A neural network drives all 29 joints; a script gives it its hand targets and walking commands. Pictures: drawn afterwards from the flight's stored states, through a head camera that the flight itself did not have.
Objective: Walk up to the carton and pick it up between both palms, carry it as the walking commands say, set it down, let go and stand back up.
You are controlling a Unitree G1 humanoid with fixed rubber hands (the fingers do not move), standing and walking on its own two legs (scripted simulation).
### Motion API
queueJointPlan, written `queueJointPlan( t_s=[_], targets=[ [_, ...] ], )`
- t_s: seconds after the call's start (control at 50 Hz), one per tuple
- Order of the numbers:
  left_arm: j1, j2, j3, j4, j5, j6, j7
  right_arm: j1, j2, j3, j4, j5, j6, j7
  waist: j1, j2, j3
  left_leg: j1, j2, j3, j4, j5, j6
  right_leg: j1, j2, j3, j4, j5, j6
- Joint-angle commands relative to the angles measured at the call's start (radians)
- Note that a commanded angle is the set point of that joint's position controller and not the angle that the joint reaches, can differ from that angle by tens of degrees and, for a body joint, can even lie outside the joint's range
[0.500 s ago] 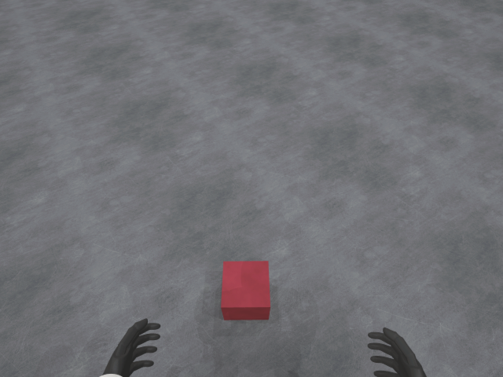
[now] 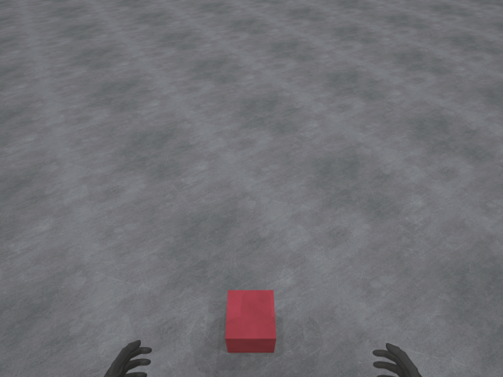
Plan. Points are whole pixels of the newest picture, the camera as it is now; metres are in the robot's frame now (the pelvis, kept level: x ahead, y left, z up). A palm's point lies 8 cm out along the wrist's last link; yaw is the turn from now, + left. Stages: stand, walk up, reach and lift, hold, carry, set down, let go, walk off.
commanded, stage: stand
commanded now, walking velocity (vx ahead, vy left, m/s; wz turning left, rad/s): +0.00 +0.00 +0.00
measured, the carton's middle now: (250, 321) +0.49 +0.03 -0.69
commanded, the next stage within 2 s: none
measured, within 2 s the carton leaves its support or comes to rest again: neither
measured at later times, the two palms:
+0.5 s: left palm out of the picture +0.08 +0.29 -0.09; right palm out of the picture +0.09 -0.27 -0.09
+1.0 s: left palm out of the picture +0.01 +0.28 -0.11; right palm out of the picture +0.02 -0.29 -0.11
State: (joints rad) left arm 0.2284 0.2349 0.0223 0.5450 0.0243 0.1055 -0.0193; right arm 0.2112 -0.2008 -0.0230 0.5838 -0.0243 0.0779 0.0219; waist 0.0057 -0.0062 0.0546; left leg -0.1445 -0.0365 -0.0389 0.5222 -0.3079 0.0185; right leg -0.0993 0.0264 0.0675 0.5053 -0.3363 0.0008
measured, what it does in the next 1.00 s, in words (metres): stands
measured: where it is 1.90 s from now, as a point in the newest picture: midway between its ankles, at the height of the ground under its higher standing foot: outside the picture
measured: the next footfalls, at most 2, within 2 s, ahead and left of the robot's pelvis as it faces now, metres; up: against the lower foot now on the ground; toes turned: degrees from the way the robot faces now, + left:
none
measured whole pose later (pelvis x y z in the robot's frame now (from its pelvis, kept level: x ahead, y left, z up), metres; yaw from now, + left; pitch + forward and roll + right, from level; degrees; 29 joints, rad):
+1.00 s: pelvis -0.04 +0.00 +0.00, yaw -1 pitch -3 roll +0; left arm 0.32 0.31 0.02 0.94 0.03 -0.03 0.00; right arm 0.23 -0.33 -0.03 1.02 -0.03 -0.02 0.00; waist 0.00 0.01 -0.06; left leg -0.21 -0.03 -0.02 0.46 -0.21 0.02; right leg -0.18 0.03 0.08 0.47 -0.25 0.00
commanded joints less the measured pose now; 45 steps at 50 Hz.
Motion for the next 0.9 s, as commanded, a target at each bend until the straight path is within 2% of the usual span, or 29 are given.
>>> queueJointPlan(
  t_s=[0.0,0.02,0.06,0.1,0.12,0.18,0.2,0.26,0.32,0.34,0.36,0.38,0.42,0.44,0.46,0.48,0.5,0.62,0.64,0.68,0.7,0.72,0.74,0.78,0.8,0.82,0.84,0.86,0.88],
  targets=[
    [-0.010,0.187,0.074,-0.026,0.011,-0.098,0.036,-0.017,-0.223,-0.094,-0.010,-0.004,-0.084,-0.033,-0.009,0.022,-0.186,0.081,0.098,-0.087,-0.034,0.433,0.014,-0.076,-0.073,0.043,-0.062,0.403,-0.009],
    [-0.021,0.184,0.079,-0.006,0.005,-0.107,0.038,-0.040,-0.213,-0.089,0.009,0.001,-0.090,-0.034,-0.005,0.041,-0.220,0.080,0.107,-0.075,-0.027,0.462,0.007,-0.064,-0.080,0.053,-0.048,0.437,-0.008],
    [-0.009,0.165,0.069,0.024,0.001,-0.116,0.033,-0.048,-0.189,-0.082,0.043,-0.005,-0.094,-0.035,0.003,-0.006,-0.201,0.067,0.097,-0.085,-0.028,0.547,0.017,-0.051,-0.071,0.027,-0.046,0.476,0.005],
    [-0.035,0.170,0.066,0.034,0.008,-0.121,0.038,-0.051,-0.208,-0.091,0.050,-0.002,-0.101,-0.039,-0.011,0.049,-0.136,0.024,0.102,-0.087,-0.049,0.551,0.010,-0.097,-0.079,0.052,-0.040,0.485,-0.010],
    [-0.025,0.206,0.080,0.043,0.017,-0.123,0.039,-0.076,-0.228,-0.092,0.064,-0.011,-0.101,-0.038,0.009,0.014,-0.156,0.036,0.101,-0.076,-0.045,0.523,0.012,-0.088,-0.076,0.047,-0.057,0.456,-0.007],
    [-0.003,0.205,0.079,0.064,0.012,-0.131,0.039,-0.024,-0.215,-0.081,0.087,-0.009,-0.106,-0.043,-0.010,0.034,-0.091,0.000,0.114,-0.090,-0.074,0.491,0.010,-0.100,-0.084,0.058,-0.068,0.421,-0.004],
    [0.031,0.223,0.079,0.090,0.013,-0.132,0.047,-0.025,-0.240,-0.095,0.099,-0.012,-0.109,-0.046,-0.001,0.002,-0.075,-0.004,0.116,-0.100,-0.068,0.496,0.018,-0.109,-0.085,0.057,-0.069,0.434,-0.013],
    [0.009,0.230,0.076,0.096,0.010,-0.133,0.046,-0.064,-0.255,-0.095,0.094,-0.014,-0.114,-0.045,-0.003,0.007,-0.102,0.007,0.101,-0.087,-0.100,0.408,0.011,-0.108,-0.080,0.048,-0.087,0.376,0.000],
    [0.030,0.229,0.076,0.129,0.011,-0.136,0.044,-0.055,-0.276,-0.088,0.132,-0.017,-0.117,-0.042,0.002,0.088,-0.088,-0.019,0.125,-0.122,-0.139,0.233,0.022,-0.136,-0.075,0.072,-0.093,0.232,-0.011],
    [0.038,0.232,0.072,0.133,0.008,-0.141,0.039,-0.051,-0.281,-0.091,0.132,-0.013,-0.116,-0.046,-0.008,0.065,-0.064,-0.043,0.124,-0.138,-0.157,0.232,0.020,-0.137,-0.074,0.070,-0.079,0.253,-0.018],
    [0.028,0.256,0.076,0.140,0.012,-0.148,0.037,-0.061,-0.280,-0.086,0.143,-0.012,-0.116,-0.041,0.010,0.014,-0.066,-0.034,0.140,-0.150,-0.160,0.225,0.031,-0.148,-0.069,0.066,-0.082,0.220,-0.015],
    [0.039,0.238,0.070,0.145,0.015,-0.152,0.041,-0.043,-0.269,-0.085,0.143,-0.012,-0.124,-0.034,-0.005,-0.012,-0.055,-0.053,0.121,-0.131,-0.157,0.180,0.028,-0.136,-0.079,0.073,-0.102,0.222,-0.019],
    [0.015,0.262,0.073,0.150,0.020,-0.151,0.038,-0.068,-0.304,-0.088,0.162,-0.010,-0.131,-0.039,0.008,-0.017,-0.071,-0.069,0.127,-0.138,-0.165,0.159,0.026,-0.119,-0.083,0.081,-0.101,0.212,-0.022],
    [0.012,0.234,0.064,0.150,0.003,-0.150,0.035,-0.088,-0.293,-0.081,0.158,-0.007,-0.132,-0.034,-0.004,0.022,-0.074,-0.059,0.124,-0.140,-0.182,0.092,0.023,-0.148,-0.075,0.090,-0.099,0.179,-0.027],
    [0.036,0.250,0.069,0.156,0.009,-0.154,0.034,-0.077,-0.281,-0.081,0.160,-0.014,-0.132,-0.033,0.005,0.072,-0.071,-0.058,0.117,-0.141,-0.188,0.083,0.025,-0.136,-0.075,0.085,-0.107,0.149,-0.024],
    [0.032,0.252,0.062,0.176,0.012,-0.159,0.033,-0.087,-0.291,-0.083,0.180,-0.007,-0.134,-0.036,0.001,-0.011,-0.074,-0.071,0.136,-0.156,-0.186,0.091,0.030,-0.128,-0.073,0.083,-0.107,0.178,-0.022],
    [0.030,0.265,0.064,0.177,0.006,-0.156,0.031,-0.068,-0.301,-0.082,0.191,-0.008,-0.134,-0.035,-0.006,0.029,-0.068,-0.079,0.132,-0.160,-0.196,0.076,0.031,-0.136,-0.079,0.092,-0.103,0.190,-0.025],
    [0.045,0.247,0.052,0.225,0.009,-0.164,0.028,-0.055,-0.300,-0.073,0.250,-0.012,-0.127,-0.032,-0.011,-0.014,-0.044,-0.107,0.122,-0.154,-0.199,-0.024,0.034,-0.153,-0.079,0.099,-0.114,0.118,-0.035],
    [0.062,0.250,0.051,0.224,0.005,-0.160,0.029,-0.074,-0.318,-0.075,0.245,-0.015,-0.128,-0.029,0.018,0.024,-0.041,-0.107,0.122,-0.152,-0.196,-0.020,0.033,-0.149,-0.079,0.108,-0.125,0.101,-0.032],
    [0.066,0.250,0.048,0.232,0.013,-0.161,0.029,-0.051,-0.287,-0.063,0.269,-0.003,-0.121,-0.027,-0.004,0.009,-0.037,-0.102,0.120,-0.148,-0.182,-0.019,0.037,-0.171,-0.084,0.113,-0.135,0.083,-0.039],
    [0.064,0.273,0.049,0.259,0.012,-0.164,0.032,-0.071,-0.296,-0.066,0.275,-0.010,-0.117,-0.032,-0.002,0.041,-0.024,-0.111,0.117,-0.137,-0.192,-0.028,0.036,-0.165,-0.090,0.126,-0.142,0.093,-0.040],
    [0.052,0.270,0.048,0.265,0.012,-0.163,0.033,-0.037,-0.280,-0.058,0.286,0.001,-0.124,-0.028,-0.017,0.013,-0.017,-0.109,0.125,-0.144,-0.187,-0.030,0.034,-0.177,-0.090,0.129,-0.128,0.112,-0.046],
    [0.064,0.270,0.050,0.257,0.004,-0.162,0.031,-0.053,-0.310,-0.064,0.301,-0.002,-0.127,-0.031,0.006,-0.005,-0.035,-0.099,0.126,-0.156,-0.189,-0.010,0.036,-0.157,-0.086,0.111,-0.137,0.112,-0.044],
    [0.058,0.258,0.047,0.281,0.009,-0.169,0.028,-0.059,-0.304,-0.056,0.305,0.002,-0.126,-0.026,-0.006,-0.043,-0.033,-0.074,0.114,-0.140,-0.173,0.025,0.040,-0.185,-0.093,0.131,-0.148,0.090,-0.046],
    [0.045,0.257,0.040,0.296,0.013,-0.165,0.028,-0.024,-0.307,-0.063,0.324,-0.002,-0.126,-0.027,-0.021,-0.040,-0.036,-0.056,0.117,-0.124,-0.159,0.047,0.039,-0.185,-0.104,0.148,-0.168,0.093,-0.049],
    [0.070,0.248,0.038,0.291,0.003,-0.161,0.029,-0.052,-0.315,-0.059,0.317,0.001,-0.128,-0.026,-0.002,0.016,-0.048,-0.056,0.117,-0.132,-0.158,0.039,0.040,-0.175,-0.102,0.130,-0.156,0.120,-0.043],
    [0.068,0.274,0.037,0.316,0.005,-0.159,0.031,-0.045,-0.307,-0.055,0.327,0.006,-0.128,-0.023,-0.016,-0.018,-0.021,-0.071,0.122,-0.148,-0.153,0.050,0.043,-0.181,-0.098,0.139,-0.164,0.129,-0.049],
    [0.054,0.278,0.044,0.306,0.007,-0.167,0.033,-0.055,-0.300,-0.048,0.344,-0.004,-0.121,-0.027,0.004,-0.010,0.000,-0.100,0.110,-0.129,-0.173,0.031,0.035,-0.168,-0.103,0.147,-0.168,0.080,-0.048],
    [0.048,0.277,0.045,0.307,0.011,-0.165,0.033,-0.023,-0.285,-0.042,0.357,0.000,-0.117,-0.029,-0.017,0.009,-0.011,-0.086,0.110,-0.132,-0.177,0.016,0.033,-0.170,-0.103,0.153,-0.159,0.108,-0.058]
  ],
)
